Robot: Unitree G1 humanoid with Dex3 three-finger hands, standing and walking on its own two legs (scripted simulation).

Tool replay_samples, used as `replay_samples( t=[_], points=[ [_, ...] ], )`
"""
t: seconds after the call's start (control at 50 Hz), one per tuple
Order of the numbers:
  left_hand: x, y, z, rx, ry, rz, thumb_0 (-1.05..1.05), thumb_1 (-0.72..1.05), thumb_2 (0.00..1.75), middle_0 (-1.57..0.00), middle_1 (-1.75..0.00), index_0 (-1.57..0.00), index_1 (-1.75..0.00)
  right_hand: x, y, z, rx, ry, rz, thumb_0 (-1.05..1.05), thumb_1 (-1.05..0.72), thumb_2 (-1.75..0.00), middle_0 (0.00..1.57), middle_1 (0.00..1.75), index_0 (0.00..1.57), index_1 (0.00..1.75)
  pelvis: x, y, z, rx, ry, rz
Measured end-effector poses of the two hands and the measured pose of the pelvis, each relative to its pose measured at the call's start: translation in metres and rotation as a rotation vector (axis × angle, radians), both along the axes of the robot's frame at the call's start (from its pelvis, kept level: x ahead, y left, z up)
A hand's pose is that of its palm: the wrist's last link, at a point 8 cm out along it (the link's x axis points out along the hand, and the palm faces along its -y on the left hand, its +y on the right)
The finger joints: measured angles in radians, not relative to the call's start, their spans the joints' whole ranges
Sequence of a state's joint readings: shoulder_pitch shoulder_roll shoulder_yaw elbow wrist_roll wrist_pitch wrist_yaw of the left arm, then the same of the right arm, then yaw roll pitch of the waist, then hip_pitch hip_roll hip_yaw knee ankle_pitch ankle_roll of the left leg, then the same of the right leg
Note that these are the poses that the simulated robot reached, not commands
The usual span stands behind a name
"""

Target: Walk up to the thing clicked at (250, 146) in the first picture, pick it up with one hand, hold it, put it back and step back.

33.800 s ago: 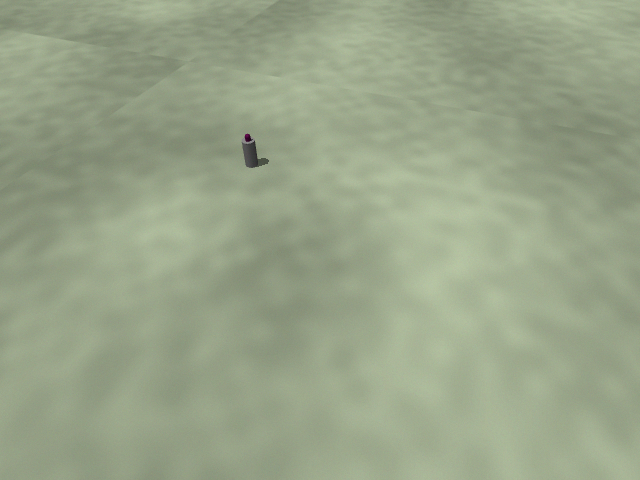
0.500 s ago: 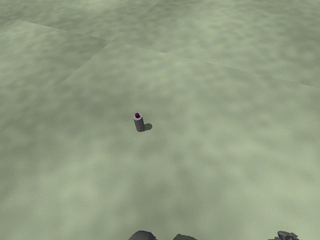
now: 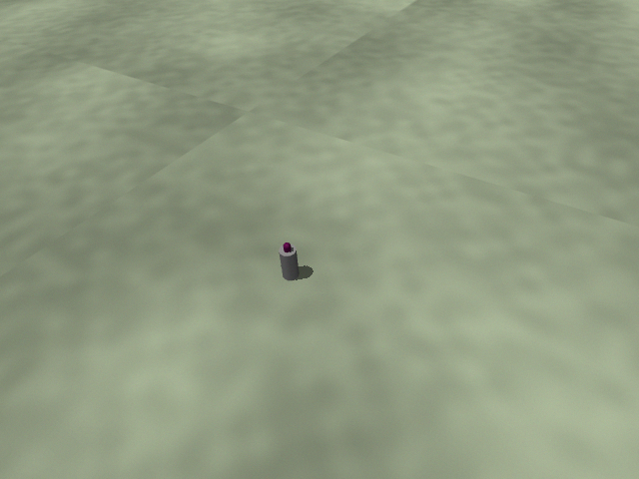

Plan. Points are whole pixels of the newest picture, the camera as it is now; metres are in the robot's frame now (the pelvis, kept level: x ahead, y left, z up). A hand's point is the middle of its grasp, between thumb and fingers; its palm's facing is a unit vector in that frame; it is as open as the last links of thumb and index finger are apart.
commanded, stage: step back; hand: left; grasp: from the side
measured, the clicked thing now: (288, 259) +1.06 +0.20 -0.67
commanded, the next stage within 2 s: stand in 0.54 s
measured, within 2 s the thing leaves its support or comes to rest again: neither
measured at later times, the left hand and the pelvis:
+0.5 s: hand out of the picture +0.12 +0.32 -0.15, palm faces -0.01 -0.92 -0.39, open 7.4 cm; pelvis +0.04 +0.04 -0.01, yaw -2 degrees
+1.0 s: hand out of the picture +0.15 +0.29 -0.13, palm faces -0.05 -0.94 -0.34, open 7.4 cm; pelvis +0.05 +0.04 +0.02, yaw -1 degrees
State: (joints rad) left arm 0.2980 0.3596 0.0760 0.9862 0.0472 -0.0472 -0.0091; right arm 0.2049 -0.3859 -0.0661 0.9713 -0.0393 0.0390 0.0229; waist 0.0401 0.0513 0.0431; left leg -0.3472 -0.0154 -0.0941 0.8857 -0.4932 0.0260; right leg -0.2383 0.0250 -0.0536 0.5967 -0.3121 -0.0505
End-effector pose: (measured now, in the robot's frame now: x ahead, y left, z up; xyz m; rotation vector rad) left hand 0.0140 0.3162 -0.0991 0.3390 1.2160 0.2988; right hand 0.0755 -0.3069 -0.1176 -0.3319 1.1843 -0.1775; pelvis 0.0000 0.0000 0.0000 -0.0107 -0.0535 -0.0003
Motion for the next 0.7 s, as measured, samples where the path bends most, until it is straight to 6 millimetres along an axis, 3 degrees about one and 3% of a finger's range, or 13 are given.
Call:
replay_samples(
  t=[0.1,0.18,0.3,0.42,0.56,0.7],
  points=[
    [-0.008,0.001,0.01,0.0,0.027,0.026,0.01,0.9,0.9,-0.21,-0.3,-0.21,-0.3,0.02,0.0,0.007,-0.004,-0.009,0.03,0.0,-0.9,-0.9,0.2,0.3,0.2,0.3,0.009,0.007,0.008,0.01,0.0,0.007],
    [0.001,0.016,0.01,0.012,0.043,0.026,0.01,0.89,0.9,-0.21,-0.3,-0.21,-0.31,0.032,0.009,0.006,-0.007,0.005,0.04,0.0,-0.9,-0.9,0.2,0.3,0.2,0.3,0.019,0.017,0.006,0.01,0.003,0.02],
    [0.038,0.045,-0.011,0.006,0.018,0.014,0.01,0.9,0.9,-0.21,-0.3,-0.21,-0.3,0.051,0.041,-0.003,-0.018,0.0,0.044,0.0,-0.9,-0.9,0.2,0.3,0.2,0.3,0.03,0.039,-0.007,0.033,-0.004,0.028],
    [0.079,0.048,-0.016,-0.024,-0.009,-0.032,0.01,0.9,0.9,-0.2,-0.3,-0.2,-0.3,0.064,0.066,0.005,0.008,-0.054,0.034,0.0,-0.9,-0.9,0.21,0.3,0.21,0.3,0.036,0.045,-0.004,0.008,0.011,-0.005],
    [0.096,0.037,-0.013,-0.018,-0.017,-0.077,0.01,0.9,0.9,-0.2,-0.3,-0.2,-0.3,0.077,0.055,0.002,0.011,-0.086,-0.014,0.0,-0.9,-0.9,0.21,0.3,0.21,0.3,0.042,0.041,-0.005,-0.025,0.015,-0.021],
    [0.107,0.025,-0.006,-0.051,-0.009,-0.081,0.01,0.9,0.9,-0.2,-0.3,-0.2,-0.3,0.068,0.048,0.007,0.019,-0.045,-0.026,0.0,-0.9,-0.9,0.21,0.3,0.21,0.3,0.053,0.041,0.006,0.005,0.006,-0.02]
  ],
)
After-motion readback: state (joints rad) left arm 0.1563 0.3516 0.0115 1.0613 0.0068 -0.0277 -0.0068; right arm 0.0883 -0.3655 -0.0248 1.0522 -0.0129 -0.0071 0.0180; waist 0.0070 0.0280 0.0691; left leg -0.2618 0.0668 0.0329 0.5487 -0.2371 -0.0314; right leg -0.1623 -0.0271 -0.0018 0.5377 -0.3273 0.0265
